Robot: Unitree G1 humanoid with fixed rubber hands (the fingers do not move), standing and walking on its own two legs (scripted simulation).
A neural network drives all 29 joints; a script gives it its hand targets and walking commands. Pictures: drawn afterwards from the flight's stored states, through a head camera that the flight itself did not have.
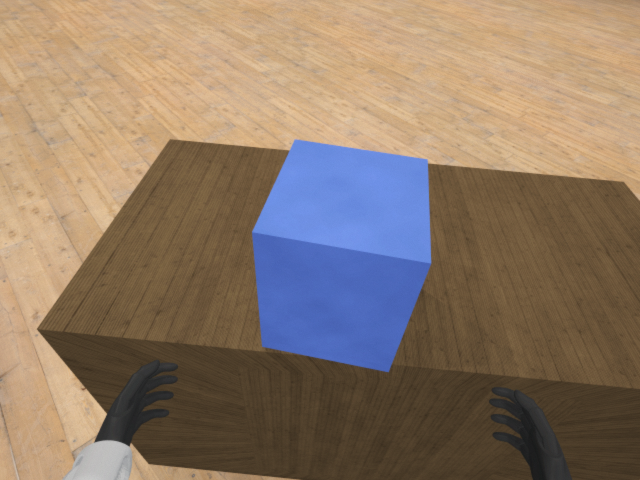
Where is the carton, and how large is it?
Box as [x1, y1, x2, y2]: [252, 139, 430, 371]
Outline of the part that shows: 295,139 252,231 262,346 388,371 430,265 427,159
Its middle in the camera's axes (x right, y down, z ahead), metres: +0.03 +0.03 +0.58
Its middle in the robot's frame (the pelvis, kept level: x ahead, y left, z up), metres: +0.43 +0.00 +0.05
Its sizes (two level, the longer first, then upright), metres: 0.210 0.200 0.250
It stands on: a pedestal, 0.70 m high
